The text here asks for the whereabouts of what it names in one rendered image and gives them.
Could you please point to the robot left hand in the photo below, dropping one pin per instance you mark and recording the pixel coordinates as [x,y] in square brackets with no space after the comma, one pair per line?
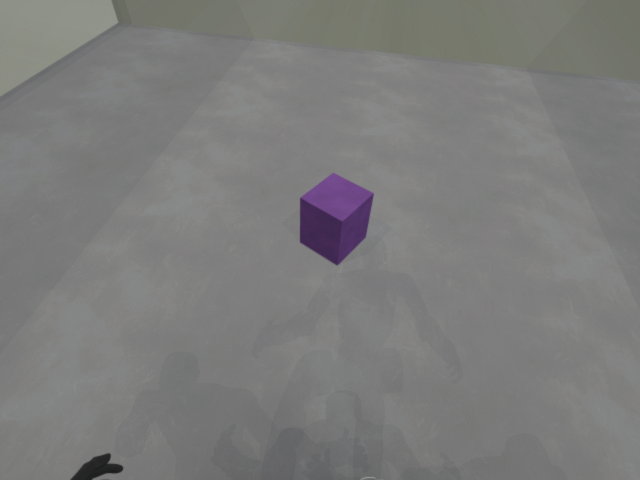
[97,467]

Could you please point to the carton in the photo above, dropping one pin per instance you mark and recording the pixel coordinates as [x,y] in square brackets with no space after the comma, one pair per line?
[334,217]

